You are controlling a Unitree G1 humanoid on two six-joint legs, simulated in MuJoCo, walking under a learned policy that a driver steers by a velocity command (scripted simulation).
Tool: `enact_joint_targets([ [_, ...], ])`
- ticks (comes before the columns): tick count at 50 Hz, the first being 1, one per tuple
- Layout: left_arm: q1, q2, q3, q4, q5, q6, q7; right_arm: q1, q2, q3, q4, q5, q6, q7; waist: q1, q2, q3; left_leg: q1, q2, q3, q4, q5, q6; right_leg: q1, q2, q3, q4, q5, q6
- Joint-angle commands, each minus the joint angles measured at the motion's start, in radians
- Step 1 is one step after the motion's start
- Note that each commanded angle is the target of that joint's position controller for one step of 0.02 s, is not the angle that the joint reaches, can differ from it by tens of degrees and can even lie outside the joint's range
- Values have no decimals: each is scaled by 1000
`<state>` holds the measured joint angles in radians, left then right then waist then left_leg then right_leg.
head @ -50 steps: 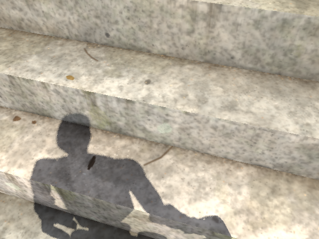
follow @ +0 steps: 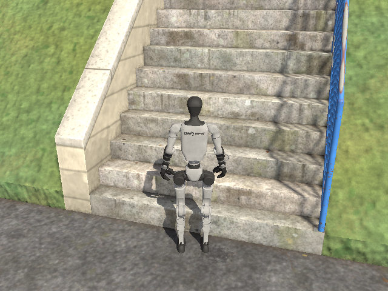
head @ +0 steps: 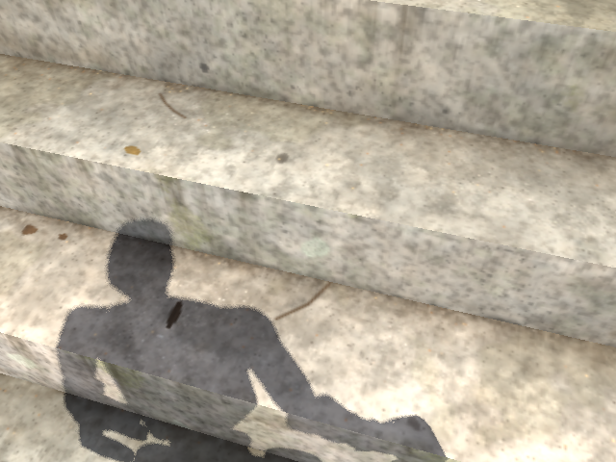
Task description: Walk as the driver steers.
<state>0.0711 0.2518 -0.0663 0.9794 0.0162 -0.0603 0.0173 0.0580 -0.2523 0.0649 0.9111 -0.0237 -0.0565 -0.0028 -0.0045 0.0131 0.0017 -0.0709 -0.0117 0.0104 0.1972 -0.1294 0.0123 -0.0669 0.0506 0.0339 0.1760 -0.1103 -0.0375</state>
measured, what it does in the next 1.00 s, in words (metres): stands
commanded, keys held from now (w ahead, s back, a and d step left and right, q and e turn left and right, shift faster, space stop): w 0.40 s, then no key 0.60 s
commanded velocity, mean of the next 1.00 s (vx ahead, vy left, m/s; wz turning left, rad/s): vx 0.31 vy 0.00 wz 0.00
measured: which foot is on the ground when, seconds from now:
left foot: down 0.00-1.00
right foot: down 0.00-1.00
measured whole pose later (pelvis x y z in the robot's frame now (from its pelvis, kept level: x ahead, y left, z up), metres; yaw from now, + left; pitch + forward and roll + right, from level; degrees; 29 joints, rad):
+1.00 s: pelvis -0.02 +0.00 +0.00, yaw +0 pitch -1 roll +0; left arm 0.15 0.24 -0.04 1.06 0.01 -0.02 0.02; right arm 0.18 -0.25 0.04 0.97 -0.02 -0.01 -0.01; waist -0.02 0.02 0.03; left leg -0.14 -0.01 0.01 0.32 -0.17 0.01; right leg -0.13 0.05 0.03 0.29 -0.15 -0.03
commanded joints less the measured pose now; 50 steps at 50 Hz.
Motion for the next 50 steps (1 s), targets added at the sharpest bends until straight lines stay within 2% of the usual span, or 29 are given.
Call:
enact_joint_targets([
  [1,-52,114,23,-54,0,-12,3,-65,-104,-23,-64,1,-14,-3,0,-6,-80,-20,160,-104,-20,130,-6,64,-186,123,9,198,-9],
  [20,-52,114,23,-57,-1,-12,3,-65,-103,-24,-64,1,-13,-3,-1,-6,-81,-20,160,-103,-18,129,-7,63,-185,125,10,199,-9],
  [23,-29,121,28,-44,-5,-10,4,-34,-110,-28,-51,1,-11,-4,-6,-6,-81,-11,159,-97,10,152,-8,59,-184,115,34,233,-8],
  [34,5,119,39,-5,-13,12,5,27,-111,-36,-16,5,10,-6,-8,-5,-53,-45,154,-102,58,127,-7,28,-181,113,76,211,-6],
  [50,81,103,53,51,-11,37,12,123,-101,-42,19,1,37,-15,-10,-5,-5,-117,140,-108,69,-7,1,-24,-160,116,88,75,-11],
])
